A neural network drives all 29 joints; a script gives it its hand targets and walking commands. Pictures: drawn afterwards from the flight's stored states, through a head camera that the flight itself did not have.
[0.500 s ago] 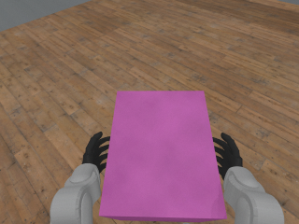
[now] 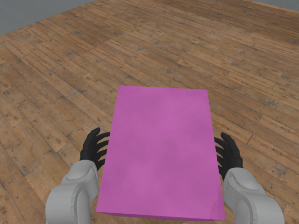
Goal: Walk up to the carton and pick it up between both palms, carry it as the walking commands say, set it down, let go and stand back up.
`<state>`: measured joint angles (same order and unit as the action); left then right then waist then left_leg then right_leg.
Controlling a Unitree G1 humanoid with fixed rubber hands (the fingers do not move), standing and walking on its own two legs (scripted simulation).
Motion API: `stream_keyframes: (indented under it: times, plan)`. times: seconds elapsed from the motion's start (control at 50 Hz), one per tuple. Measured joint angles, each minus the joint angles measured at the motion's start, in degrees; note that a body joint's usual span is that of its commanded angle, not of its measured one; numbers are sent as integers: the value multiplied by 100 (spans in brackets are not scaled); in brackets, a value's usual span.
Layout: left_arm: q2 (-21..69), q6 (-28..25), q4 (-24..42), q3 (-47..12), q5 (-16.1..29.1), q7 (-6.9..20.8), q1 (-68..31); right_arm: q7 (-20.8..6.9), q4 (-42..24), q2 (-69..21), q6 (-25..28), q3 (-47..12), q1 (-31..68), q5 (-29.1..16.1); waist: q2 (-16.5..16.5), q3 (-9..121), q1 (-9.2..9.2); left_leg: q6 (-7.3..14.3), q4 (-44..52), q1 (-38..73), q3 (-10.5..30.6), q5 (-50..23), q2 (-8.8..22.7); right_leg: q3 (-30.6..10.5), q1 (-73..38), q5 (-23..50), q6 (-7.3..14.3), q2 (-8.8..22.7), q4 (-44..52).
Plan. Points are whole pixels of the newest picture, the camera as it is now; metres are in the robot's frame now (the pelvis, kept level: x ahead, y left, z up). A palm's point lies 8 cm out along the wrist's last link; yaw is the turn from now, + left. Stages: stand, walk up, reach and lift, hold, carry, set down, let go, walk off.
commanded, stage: carry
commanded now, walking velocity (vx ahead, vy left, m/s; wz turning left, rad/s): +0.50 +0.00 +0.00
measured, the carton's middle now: (158, 156) +0.28 -0.02 +0.04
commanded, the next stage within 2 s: none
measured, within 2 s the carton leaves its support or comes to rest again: neither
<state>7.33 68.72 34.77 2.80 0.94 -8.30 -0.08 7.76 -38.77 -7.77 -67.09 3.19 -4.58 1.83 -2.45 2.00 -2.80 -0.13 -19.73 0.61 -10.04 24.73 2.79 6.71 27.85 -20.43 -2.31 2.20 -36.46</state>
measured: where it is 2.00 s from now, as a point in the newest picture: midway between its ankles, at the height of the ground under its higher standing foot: (138, 91)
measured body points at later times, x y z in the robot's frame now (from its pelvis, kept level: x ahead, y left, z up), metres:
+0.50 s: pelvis +0.37 +0.03 +0.00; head +0.41 +0.03 +0.45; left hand +0.62 +0.20 +0.08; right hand +0.63 -0.11 +0.07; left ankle +0.31 +0.13 -0.73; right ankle +0.25 -0.08 -0.64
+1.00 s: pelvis +0.73 +0.01 +0.00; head +0.77 +0.03 +0.45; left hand +0.93 +0.22 +0.06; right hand +1.01 -0.08 +0.07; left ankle +0.81 +0.15 -0.72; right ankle +0.62 -0.08 -0.73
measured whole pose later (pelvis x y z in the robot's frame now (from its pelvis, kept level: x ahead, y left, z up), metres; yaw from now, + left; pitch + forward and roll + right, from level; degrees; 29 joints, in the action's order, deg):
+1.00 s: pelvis +0.73 +0.01 +0.00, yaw +7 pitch +5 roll +1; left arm 7.8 65.6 35.4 4.8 1.0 -8.8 4.8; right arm 7.7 -32.8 -7.4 -66.7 2.0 -0.6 0.5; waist 1.9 0.2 4.8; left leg -1.0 -28.6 -27.8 -4.9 13.8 2.2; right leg 12.1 6.4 -23.4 1.2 2.4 -24.9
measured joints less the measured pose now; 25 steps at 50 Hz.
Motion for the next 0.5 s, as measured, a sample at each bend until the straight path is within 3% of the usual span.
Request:
stream_keyframes:
  times: [0.04, 0.08, 0.12, 0.16, 0.22, 0.3, 0.34, 0.36, 0.38, 0.44, 0.5]
  plan:
    - [6, -55, -72, -74, -23, 51, 45, 39, -106, 3, -126, 56, -14, -8, -137, 15, -169, -106, -310, 233, 81, 392, 139, 122, -176, 1200, 280, -128, 393]
    - [8, -93, -307, -171, -75, 63, 59, 54, -28, 4, -244, 182, -14, -46, -269, 100, -266, -159, -1668, -171, 352, 434, 357, 317, -380, 659, 429, -168, 72]
    - [4, -68, -520, -192, -152, 60, 11, 61, 190, 17, -317, 276, 86, -93, -151, 100, -227, -154, -3581, -1015, 786, 509, 193, 390, -570, 86, 442, -70, -122]
    - [12, -64, -566, -140, -217, 55, 115, 67, 447, 31, -339, 258, 197, -145, -44, 90, -128, -121, -4501, -1752, 935, 451, 59, 412, -884, -87, 327, -13, 36]
    - [36, -84, -340, -13, -216, 39, 371, 68, 602, 34, -274, 92, 243, -187, 72, 52, 105, -176, -4001, -2578, 877, 174, 107, 470, -1460, -224, 296, 0, 525]
    - [61, -205, 70, 104, -114, 5, 556, 37, 471, 33, -110, -96, 270, -183, 269, -35, 549, -198, -1995, -3043, 679, -435, 87, 451, -2213, -520, 155, 66, 961]
    - [64, -226, 218, 180, -80, -29, 608, -13, 522, 30, 15, -192, 281, -162, 516, -18, 758, -43, -1453, -2817, 500, -1558, -93, 281, -2483, -855, 29, 281, 790]
    - [66, -216, 226, 247, -64, -41, 619, -33, 636, 30, 91, -253, 290, -139, 673, 25, 829, 33, -1506, -2659, 345, -1446, -171, 141, -2414, -938, -12, 451, 398]
    - [61, -194, 195, 305, -59, -50, 595, -48, 759, 34, 132, -291, 336, -108, 710, 59, 861, 83, -1538, -2504, 240, -1099, -177, -61, -2170, -877, -67, 480, -319]
    - [20, -66, 13, 397, 5, -92, 305, -65, 951, 38, 218, -268, 405, -48, 485, -59, 745, 121, -1456, -1984, 189, -541, -61, -473, -1283, -1320, -57, 87, -2537]
    - [1, -47, -77, 286, 88, -103, 67, -57, 656, 17, 326, -171, 159, -1, 292, -201, 545, 48, -893, -1314, 148, -462, -24, -379, -441, -1021, 28, -37, -2904]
